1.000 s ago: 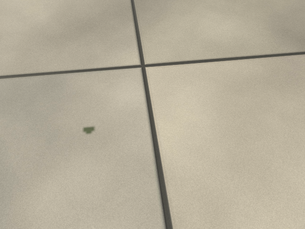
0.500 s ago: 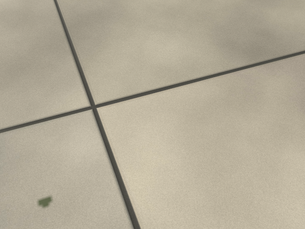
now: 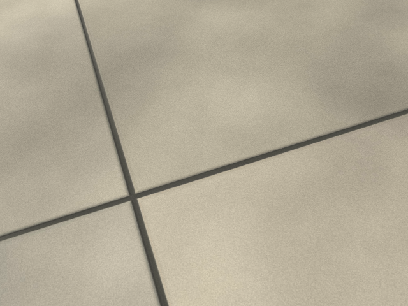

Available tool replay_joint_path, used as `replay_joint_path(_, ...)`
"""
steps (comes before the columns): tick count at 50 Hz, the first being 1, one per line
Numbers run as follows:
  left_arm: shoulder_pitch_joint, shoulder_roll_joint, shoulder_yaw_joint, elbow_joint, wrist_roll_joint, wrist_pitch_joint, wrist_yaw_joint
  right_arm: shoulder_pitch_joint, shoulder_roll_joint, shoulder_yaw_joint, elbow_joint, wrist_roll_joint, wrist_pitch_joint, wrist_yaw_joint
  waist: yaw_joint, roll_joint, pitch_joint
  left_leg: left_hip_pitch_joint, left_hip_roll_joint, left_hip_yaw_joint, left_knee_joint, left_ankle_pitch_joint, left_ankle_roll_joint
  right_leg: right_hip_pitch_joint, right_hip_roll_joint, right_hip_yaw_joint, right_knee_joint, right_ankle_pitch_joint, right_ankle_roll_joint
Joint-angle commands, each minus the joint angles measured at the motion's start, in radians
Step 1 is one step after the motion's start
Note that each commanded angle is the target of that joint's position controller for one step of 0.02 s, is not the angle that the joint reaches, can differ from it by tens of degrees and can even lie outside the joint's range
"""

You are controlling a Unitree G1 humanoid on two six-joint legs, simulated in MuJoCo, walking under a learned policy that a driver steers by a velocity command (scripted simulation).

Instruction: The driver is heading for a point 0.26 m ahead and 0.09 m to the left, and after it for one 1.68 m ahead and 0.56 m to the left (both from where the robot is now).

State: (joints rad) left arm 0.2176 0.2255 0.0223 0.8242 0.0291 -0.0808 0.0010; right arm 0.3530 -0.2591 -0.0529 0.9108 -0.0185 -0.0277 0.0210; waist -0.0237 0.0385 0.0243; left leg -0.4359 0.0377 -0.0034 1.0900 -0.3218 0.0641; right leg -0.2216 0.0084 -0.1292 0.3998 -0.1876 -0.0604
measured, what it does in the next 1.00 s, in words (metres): walks ahead, turning left: left foot, then right foot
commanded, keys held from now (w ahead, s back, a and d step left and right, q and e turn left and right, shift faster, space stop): w+q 0.82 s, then w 0.08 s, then w+e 0.10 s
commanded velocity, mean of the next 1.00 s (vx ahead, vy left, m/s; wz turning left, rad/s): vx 0.50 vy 0.00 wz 0.50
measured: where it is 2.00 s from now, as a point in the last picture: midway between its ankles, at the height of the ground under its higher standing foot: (133, 198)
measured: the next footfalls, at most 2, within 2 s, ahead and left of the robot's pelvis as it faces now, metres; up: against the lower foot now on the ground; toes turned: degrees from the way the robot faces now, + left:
left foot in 0.36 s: +0.32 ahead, +0.14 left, +0.00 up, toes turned +18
right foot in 0.90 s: +0.67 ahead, +0.11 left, +0.00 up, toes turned +33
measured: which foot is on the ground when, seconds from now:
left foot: up 0.00-0.34, down 0.36-0.92, up 0.94-1.00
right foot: down 0.00-0.38, up 0.40-0.88, down 0.90-1.00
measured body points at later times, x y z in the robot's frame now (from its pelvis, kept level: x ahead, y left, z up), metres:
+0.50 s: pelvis +0.25 +0.08 -0.01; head +0.28 +0.09 +0.43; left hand +0.24 +0.35 -0.15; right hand +0.43 -0.16 -0.13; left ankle +0.28 +0.13 -0.74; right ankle +0.20 -0.10 -0.64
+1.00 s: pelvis +0.52 +0.13 -0.02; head +0.55 +0.14 +0.43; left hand +0.53 +0.44 -0.11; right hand +0.69 -0.10 -0.15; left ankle +0.33 +0.14 -0.66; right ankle +0.63 +0.09 -0.74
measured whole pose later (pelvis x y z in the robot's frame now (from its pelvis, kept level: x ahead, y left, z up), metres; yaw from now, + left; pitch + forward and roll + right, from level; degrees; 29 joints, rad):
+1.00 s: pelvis +0.52 +0.13 -0.02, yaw +32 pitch +1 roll +0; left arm 0.14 0.26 0.04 0.74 0.03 -0.06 -0.01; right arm 0.37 -0.30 -0.07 0.85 -0.02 -0.05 0.00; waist -0.04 0.02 0.04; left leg -0.24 -0.12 -0.12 1.08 -0.41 0.08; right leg -0.39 0.04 -0.02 0.55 -0.18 -0.05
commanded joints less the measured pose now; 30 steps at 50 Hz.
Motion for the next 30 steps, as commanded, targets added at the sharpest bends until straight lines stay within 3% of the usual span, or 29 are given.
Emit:
replay_joint_path(1, 0.068, 0.101, 0.029, -0.013, -0.014, -0.034, 0.006, 0.016, -0.036, -0.018, -0.055, -0.011, 0.018, 0.016, 0.003, -0.125, 0.002, -0.175, 0.052, -0.032, 0.033, 0.077, -0.014, 0.119, -0.281, 0.196, -0.247, 0.201, -0.094)
replay_joint_path(7, 0.126, 0.101, 0.036, 0.031, -0.009, -0.033, 0.011, -0.196, -0.01, -0.006, -0.133, -0.013, 0.022, 0.039, 0.026, -0.109, 0.054, -0.255, 0.058, 0.014, -0.189, 0.279, -0.034, 0.143, -0.247, 0.019, -0.264, 0.269, -0.089)
replay_joint_path(12, 0.187, 0.144, 0.049, 0.066, -0.008, -0.023, 0.018, -0.337, -0.018, 0.004, -0.196, -0.02, 0.02, 0.054, 0.059, -0.104, 0.081, -0.185, 0.031, 0.102, -0.404, 0.273, 0.017, 0.229, -0.282, -0.061, -0.228, 0.374, -0.072)
replay_joint_path(15, 0.192, 0.177, 0.057, 0.078, -0.004, -0.005, 0.026, -0.314, -0.04, -0.006, -0.203, -0.025, 0.021, 0.047, 0.036, -0.122, 0.044, -0.091, -0.04, 0.157, -0.452, 0.136, 0.073, 0.313, -0.29, -0.112, -0.074, 0.736, -0.052)
replay_joint_path(17, 0.187, 0.208, 0.066, 0.078, -0.003, 0.017, 0.027, -0.152, -0.073, -0.027, -0.161, -0.025, 0.012, 0.034, -0.035, -0.124, -0.061, 0.102, -0.12, 0.172, -0.5, 0.054, 0.123, 0.311, -0.284, -0.134, 0.214, 0.887, -0.042)
replay_joint_path(18, 0.176, 0.207, 0.064, 0.065, -0.004, 0.023, 0.024, 0.011, -0.114, -0.049, -0.108, -0.035, 0.003, 0.02, -0.111, -0.07, -0.153, 0.336, -0.12, 0.118, -0.576, 0.077, 0.16, 0.182, -0.261, -0.149, 0.465, 0.724, -0.012)
replay_joint_path(19, 0.203, 0.115, 0.042, 0.006, -0.021, 0.018, 0.013, 0.087, -0.24, -0.085, -0.102, -0.042, 0.004, 0.003, -0.108, 0.113, -0.262, 0.647, 0.156, -0.295, -0.617, -0.059, 0.265, -0.187, -0.167, -0.151, 0.822, 0.18, 0.042)
replay_joint_path(20, 0.144, 0.125, 0.047, -0.054, -0.014, 0.006, 0.0, 0.061, -0.298, -0.096, -0.126, -0.008, 0.012, 0.0, -0.081, 0.164, -0.328, 0.745, 0.32, -0.77, -0.79, 0.031, 0.365, -0.442, 0.017, 0.039, 1.044, -0.371, 0.079)
replay_joint_path(21, 0.024, 0.151, 0.05, -0.077, -0.008, -0.001, -0.004, 0.045, -0.272, -0.09, -0.115, 0.004, 0.021, -0.006, -0.097, 0.023, -0.206, 0.685, 0.286, -0.625, -0.812, 0.091, 0.329, -0.547, -0.049, 0.153, 1.046, -0.275, 0.067)
replay_joint_path(22, 0.023, 0.131, 0.041, -0.078, -0.018, -0.013, -0.006, -0.003, -0.22, -0.077, -0.109, 0.009, 0.019, -0.014, -0.057, -0.012, -0.092, 0.542, 0.262, -0.491, -0.816, 0.184, 0.295, -0.532, -0.092, 0.149, 0.965, -0.177, 0.059)
replay_joint_path(23, 0.045, 0.125, 0.041, -0.061, -0.013, -0.014, -0.003, -0.051, -0.174, -0.064, -0.113, 0.009, 0.013, -0.017, -0.007, -0.054, -0.033, 0.425, 0.201, -0.398, -0.826, 0.291, 0.246, -0.466, -0.123, 0.152, 0.866, -0.14, 0.056)
replay_joint_path(24, 0.066, 0.124, 0.042, -0.053, 0.007, 0.002, -0.002, -0.096, -0.14, -0.053, -0.119, 0.019, 0.008, -0.019, 0.032, -0.064, -0.014, 0.344, 0.144, -0.32, -0.843, 0.35, 0.208, -0.4, -0.136, 0.155, 0.815, -0.123, 0.063)
replay_joint_path(25, 0.102, 0.115, 0.039, -0.049, 0.018, 0.021, -0.004, -0.104, -0.134, -0.048, -0.127, 0.02, -0.002, -0.018, 0.051, -0.014, -0.034, 0.294, 0.135, -0.295, -0.849, 0.427, 0.22, -0.34, -0.139, 0.156, 0.787, -0.123, 0.076)
replay_joint_path(26, 0.101, 0.115, 0.04, -0.052, 0.023, 0.036, -0.006, -0.092, -0.128, -0.046, -0.124, 0.021, -0.014, -0.014, 0.057, -0.019, -0.039, 0.284, 0.118, -0.28, -0.849, 0.49, 0.227, -0.331, -0.136, 0.151, 0.771, -0.129, 0.088)
replay_joint_path(30, -0.026, 0.102, 0.037, -0.097, 0.021, 0.056, -0.015, -0.016, -0.16, -0.054, -0.108, 0.018, -0.028, -0.014, 0.025, -0.012, -0.005, 0.269, 0.072, -0.262, -0.891, 0.421, 0.207, -0.411, -0.129, 0.131, 0.612, -0.005, 0.119)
